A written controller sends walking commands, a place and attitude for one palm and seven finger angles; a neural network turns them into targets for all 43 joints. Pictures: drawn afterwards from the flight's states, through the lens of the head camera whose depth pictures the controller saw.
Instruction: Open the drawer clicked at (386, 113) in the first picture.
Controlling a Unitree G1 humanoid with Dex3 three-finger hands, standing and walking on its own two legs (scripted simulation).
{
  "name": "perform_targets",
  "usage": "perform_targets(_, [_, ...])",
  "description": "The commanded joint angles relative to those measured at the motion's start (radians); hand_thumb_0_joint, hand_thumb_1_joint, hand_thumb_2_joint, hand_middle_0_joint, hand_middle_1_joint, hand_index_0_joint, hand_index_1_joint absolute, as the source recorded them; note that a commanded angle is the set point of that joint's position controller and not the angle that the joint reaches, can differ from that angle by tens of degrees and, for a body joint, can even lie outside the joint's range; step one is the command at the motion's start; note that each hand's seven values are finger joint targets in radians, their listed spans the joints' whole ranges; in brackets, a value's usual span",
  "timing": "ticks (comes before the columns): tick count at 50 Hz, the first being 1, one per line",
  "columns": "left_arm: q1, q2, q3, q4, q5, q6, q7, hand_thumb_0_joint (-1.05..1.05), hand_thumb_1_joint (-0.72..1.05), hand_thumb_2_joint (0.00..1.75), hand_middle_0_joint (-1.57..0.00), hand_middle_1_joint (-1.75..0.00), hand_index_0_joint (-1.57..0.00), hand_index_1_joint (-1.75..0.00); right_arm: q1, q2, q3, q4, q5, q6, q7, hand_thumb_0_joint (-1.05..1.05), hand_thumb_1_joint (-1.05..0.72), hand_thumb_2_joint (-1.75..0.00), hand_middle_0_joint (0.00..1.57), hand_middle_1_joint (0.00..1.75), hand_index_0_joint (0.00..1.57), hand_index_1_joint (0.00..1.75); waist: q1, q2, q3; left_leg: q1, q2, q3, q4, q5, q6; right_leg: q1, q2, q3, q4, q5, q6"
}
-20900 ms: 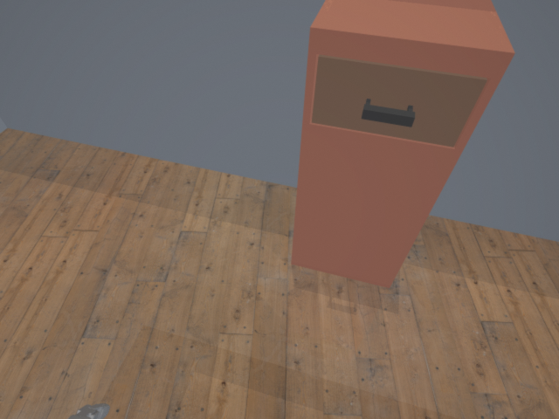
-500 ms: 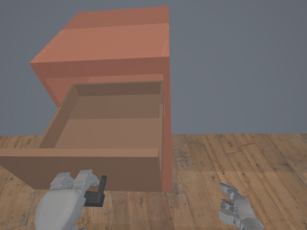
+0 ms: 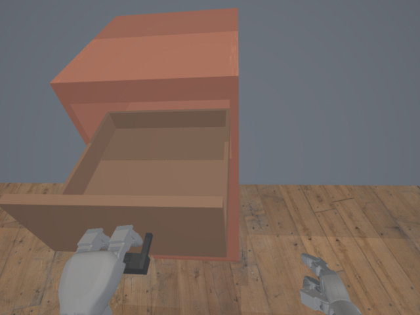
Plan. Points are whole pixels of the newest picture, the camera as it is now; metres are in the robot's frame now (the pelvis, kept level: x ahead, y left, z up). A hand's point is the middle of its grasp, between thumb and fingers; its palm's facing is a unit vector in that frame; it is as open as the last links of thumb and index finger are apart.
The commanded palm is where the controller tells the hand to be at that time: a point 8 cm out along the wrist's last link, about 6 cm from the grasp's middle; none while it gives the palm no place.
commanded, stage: lift the hand off the handle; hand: left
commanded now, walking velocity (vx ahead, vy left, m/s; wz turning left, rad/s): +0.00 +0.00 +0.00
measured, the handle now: (117, 250) +0.20 +0.20 +0.07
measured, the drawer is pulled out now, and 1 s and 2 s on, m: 0.28 0.27 0.27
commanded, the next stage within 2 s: draw the hand back to the body in 1.24 s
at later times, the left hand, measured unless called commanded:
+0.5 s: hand (88, 263) +0.16 +0.21 +0.11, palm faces +0.11 -0.17 -0.98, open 13.5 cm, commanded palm +0.12 +0.20 +0.18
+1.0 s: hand (69, 224) +0.18 +0.21 +0.19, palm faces +0.28 -0.20 -0.94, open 13.7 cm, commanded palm +0.12 +0.20 +0.25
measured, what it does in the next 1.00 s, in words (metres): stands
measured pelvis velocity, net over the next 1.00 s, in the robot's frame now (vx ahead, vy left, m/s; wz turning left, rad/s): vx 0.00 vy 0.03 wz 0.00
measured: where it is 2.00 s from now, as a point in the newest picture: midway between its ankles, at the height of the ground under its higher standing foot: outside the picture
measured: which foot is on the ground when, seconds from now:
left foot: down 0.00-1.00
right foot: down 0.00-1.00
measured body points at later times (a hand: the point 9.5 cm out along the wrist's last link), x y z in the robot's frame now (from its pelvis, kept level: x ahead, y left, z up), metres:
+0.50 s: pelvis +0.00 +0.01 +0.02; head -0.02 -0.03 +0.47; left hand +0.15 +0.22 +0.16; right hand +0.24 -0.18 -0.06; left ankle -0.02 +0.12 -0.71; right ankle +0.01 -0.07 -0.71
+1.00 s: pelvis +0.00 +0.03 +0.03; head -0.04 -0.03 +0.47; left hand +0.16 +0.22 +0.24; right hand +0.25 -0.14 -0.04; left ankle -0.02 +0.12 -0.71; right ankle +0.01 -0.07 -0.71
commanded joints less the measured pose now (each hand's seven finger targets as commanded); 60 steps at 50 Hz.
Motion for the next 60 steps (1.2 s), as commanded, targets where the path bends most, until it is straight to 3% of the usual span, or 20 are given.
perform_targets(1, [-0.083, 0.159, 0.161, -0.259, -0.012, 0.046, 0.023, 0.0, -0.5, 0.3, -0.3, -1.2, -0.3, -1.2, -0.172, -0.078, -0.031, -0.19, 0.002, -0.053, -0.01, 0.0, -0.9, -0.9, 0.2, 0.3, 0.2, 0.3, 0.007, -0.076, -0.114, 0.065, -0.01, -0.018, -0.085, 0.191, 0.028, 0.093, -0.066, 0.135, -0.222, 0.132, 0.025])
perform_targets(3, [-0.08, 0.161, 0.157, -0.268, -0.028, 0.049, 0.007, 0.0, -0.5, 0.3, -0.3, -1.2, -0.3, -1.2, -0.179, -0.078, -0.027, -0.19, 0.005, -0.053, -0.015, 0.0, -0.9, -0.9, 0.2, 0.3, 0.2, 0.3, 0.002, -0.084, -0.064, 0.073, -0.009, -0.015, -0.094, 0.196, 0.03, 0.09, -0.069, 0.137, -0.248, 0.141, 0.028])
perform_targets(10, [-0.091, 0.197, 0.204, -0.332, -0.055, 0.051, -0.023, 0.0, -0.5, 0.3, -0.3, -1.2, -0.3, -1.2, -0.192, -0.087, -0.02, -0.193, 0.01, -0.052, -0.02, 0.0, -0.9, -0.9, 0.2, 0.3, 0.2, 0.3, 0.011, -0.037, -0.053, 0.132, 0.0, -0.018, -0.135, 0.227, 0.026, 0.127, -0.072, 0.147, -0.299, 0.15, 0.024])
perform_targets(17, [-0.044, 0.165, 0.159, -0.399, -0.078, 0.066, -0.07, 0.0, -0.5, 0.3, -0.3, -1.2, -0.3, -1.2, -0.192, -0.096, -0.025, -0.199, 0.019, -0.046, -0.003, 0.0, -0.9, -0.9, 0.2, 0.3, 0.2, 0.3, 0.013, -0.044, -0.029, 0.179, 0.016, -0.02, -0.174, 0.293, 0.026, 0.155, -0.065, 0.109, -0.311, 0.203, 0.027])
perform_targets(24, [-0.114, 0.181, 0.132, -0.476, -0.082, 0.092, -0.138, 0.0, -0.5, 0.3, -0.3, -1.2, -0.3, -1.2, -0.198, -0.107, -0.013, -0.214, 0.025, -0.028, 0.0, 0.0, -0.9, -0.9, 0.2, 0.3, 0.2, 0.3, 0.014, -0.055, -0.033, 0.224, 0.031, -0.021, -0.223, 0.329, 0.028, 0.204, -0.068, 0.083, -0.338, 0.216, 0.036])
perform_targets(25, [-0.1, 0.189, 0.148, -0.482, -0.093, 0.099, -0.143, 0.0, -0.5, 0.3, -0.3, -1.2, -0.3, -1.2, -0.221, -0.107, -0.01, -0.222, 0.032, -0.029, -0.001, 0.0, -0.9, -0.9, 0.2, 0.3, 0.2, 0.3, 0.016, -0.019, -0.027, 0.233, 0.038, -0.025, -0.228, 0.329, 0.026, 0.212, -0.064, 0.091, -0.344, 0.216, 0.031])
perform_targets(33, [-0.209, 0.189, 0.118, -0.577, -0.09, 0.123, -0.192, 0.0, -0.5, 0.3, -0.3, -1.2, -0.3, -1.2, -0.215, -0.108, -0.001, -0.225, 0.029, -0.006, 0.007, 0.0, -0.9, -0.9, 0.2, 0.3, 0.2, 0.3, 0.016, -0.01, -0.029, 0.27, 0.056, -0.036, -0.266, 0.372, 0.02, 0.243, -0.056, 0.062, -0.349, 0.217, 0.029])
perform_targets(35, [-0.207, 0.223, 0.16, -0.597, -0.108, 0.135, -0.198, 0.0, -0.5, 0.3, -0.3, -1.2, -0.3, -1.2, -0.258, -0.115, 0.007, -0.236, 0.044, -0.002, 0.006, 0.0, -0.9, -0.9, 0.2, 0.3, 0.2, 0.3, 0.02, 0.02, -0.038, 0.276, 0.065, -0.049, -0.275, 0.376, 0.017, 0.268, -0.052, 0.076, -0.349, 0.236, 0.028])
perform_targets(37, [-0.228, 0.196, 0.121, -0.602, -0.104, 0.145, -0.215, 0.0, -0.5, 0.3, -0.3, -1.2, -0.3, -1.2, -0.24, -0.107, 0.007, -0.229, 0.038, 0.008, 0.011, 0.0, -0.9, -0.9, 0.2, 0.3, 0.2, 0.3, 0.017, -0.01, -0.006, 0.271, 0.066, -0.042, -0.284, 0.387, 0.014, 0.257, -0.055, 0.061, -0.353, 0.222, 0.029])
perform_targets(40, [-0.236, 0.238, 0.174, -0.616, -0.126, 0.169, -0.232, 0.0, -0.5, 0.3, -0.3, -1.2, -0.3, -1.2, -0.282, -0.114, 0.013, -0.237, 0.052, 0.017, 0.012, 0.0, -0.9, -0.9, 0.2, 0.3, 0.2, 0.3, 0.019, -0.004, -0.019, 0.269, 0.072, -0.053, -0.299, 0.382, 0.016, 0.302, -0.052, 0.069, -0.355, 0.249, 0.029])
perform_targets(43, [-0.269, 0.208, 0.13, -0.613, -0.116, 0.189, -0.265, 0.0, -0.5, 0.3, -0.3, -1.2, -0.3, -1.2, -0.264, -0.112, 0.012, -0.221, 0.046, 0.032, 0.02, 0.0, -0.9, -0.9, 0.2, 0.3, 0.2, 0.3, 0.016, 0.007, 0.001, 0.267, 0.071, -0.041, -0.315, 0.397, 0.012, 0.302, -0.054, 0.053, -0.359, 0.242, 0.032])
perform_targets(45, [-0.292, 0.224, 0.149, -0.639, -0.15, 0.213, -0.281, 0.0, -0.5, 0.3, -0.3, -1.2, -0.3, -1.2, -0.311, -0.117, 0.014, -0.238, 0.064, 0.039, 0.022, 0.0, -0.9, -0.9, 0.2, 0.3, 0.2, 0.3, 0.008, 0.015, -0.009, 0.258, 0.078, -0.054, -0.326, 0.371, 0.016, 0.33, -0.05, 0.055, -0.349, 0.247, 0.033])
perform_targets(48, [-0.294, 0.21, 0.137, -0.581, -0.165, 0.228, -0.319, 0.0, -0.5, 0.3, -0.3, -1.2, -0.3, -1.2, -0.289, -0.111, 0.014, -0.221, 0.058, 0.056, 0.027, 0.0, -0.9, -0.9, 0.2, 0.3, 0.2, 0.3, 0.015, -0.045, 0.036, 0.241, 0.065, -0.037, -0.348, 0.367, 0.019, 0.337, -0.057, 0.038, -0.369, 0.242, 0.041])
perform_targets(50, [-0.315, 0.256, 0.197, -0.605, -0.196, 0.245, -0.321, 0.0, -0.5, 0.3, -0.3, -1.2, -0.3, -1.2, -0.326, -0.117, 0.018, -0.238, 0.072, 0.063, 0.023, 0.0, -0.9, -0.9, 0.2, 0.3, 0.2, 0.3, 0.015, -0.019, 0.019, 0.227, 0.074, -0.037, -0.35, 0.339, 0.021, 0.365, -0.053, 0.05, -0.363, 0.249, 0.043])
perform_targets(51, [-0.333, 0.245, 0.185, -0.612, -0.177, 0.249, -0.328, 0.0, -0.5, 0.3, -0.3, -1.2, -0.3, -1.2, -0.303, -0.109, 0.022, -0.235, 0.063, 0.067, 0.029, 0.0, -0.9, -0.9, 0.2, 0.3, 0.2, 0.3, 0.026, -0.017, 0.001, 0.224, 0.067, -0.027, -0.353, 0.342, 0.021, 0.372, -0.06, 0.046, -0.361, 0.232, 0.044])
perform_targets(53, [-0.336, 0.239, 0.184, -0.59, -0.198, 0.249, -0.338, 0.0, -0.5, 0.3, -0.3, -1.2, -0.3, -1.2, -0.305, -0.111, 0.015, -0.226, 0.064, 0.073, 0.032, 0.0, -0.9, -0.9, 0.2, 0.3, 0.2, 0.3, 0.016, -0.045, 0.038, 0.223, 0.061, -0.026, -0.355, 0.337, 0.021, 0.353, -0.06, 0.048, -0.378, 0.223, 0.045])
perform_targets(55, [-0.39, 0.284, 0.23, -0.647, -0.23, 0.259, -0.338, 0.0, -0.5, 0.3, -0.3, -1.2, -0.3, -1.2, -0.338, -0.122, 0.016, -0.246, 0.08, 0.071, 0.027, 0.0, -0.9, -0.9, 0.2, 0.3, 0.2, 0.3, 0.009, 0.025, 0.008, 0.212, 0.071, -0.029, -0.355, 0.299, 0.024, 0.383, -0.055, 0.06, -0.368, 0.224, 0.045])
perform_targets(56, [-0.426, 0.279, 0.216, -0.654, -0.206, 0.262, -0.342, 0.0, -0.5, 0.3, -0.3, -1.2, -0.3, -1.2, -0.324, -0.111, 0.022, -0.246, 0.069, 0.069, 0.03, 0.0, -0.9, -0.9, 0.2, 0.3, 0.2, 0.3, 0.025, 0.005, -0.029, 0.214, 0.059, -0.025, -0.352, 0.313, 0.024, 0.391, -0.062, 0.058, -0.365, 0.207, 0.045])
perform_targets(58, [-0.391, 0.238, 0.184, -0.595, -0.215, 0.26, -0.352, 0.0, -0.5, 0.3, -0.3, -1.2, -0.3, -1.2, -0.312, -0.108, 0.013, -0.226, 0.066, 0.068, 0.032, 0.0, -0.9, -0.9, 0.2, 0.3, 0.2, 0.3, 0.012, -0.036, 0.032, 0.228, 0.05, -0.023, -0.348, 0.319, 0.024, 0.34, -0.063, 0.057, -0.391, 0.183, 0.043])
perform_targets(60, [-0.369, 0.264, 0.224, -0.59, -0.245, 0.265, -0.358, 0.0, -0.5, 0.3, -0.3, -1.2, -0.3, -1.2, -0.332, -0.113, 0.015, -0.234, 0.083, 0.064, 0.033, 0.0, -0.9, -0.9, 0.2, 0.3, 0.2, 0.3, 0.008, -0.019, 0.034, 0.217, 0.06, -0.027, -0.348, 0.291, 0.023, 0.345, -0.055, 0.066, -0.388, 0.18, 0.043])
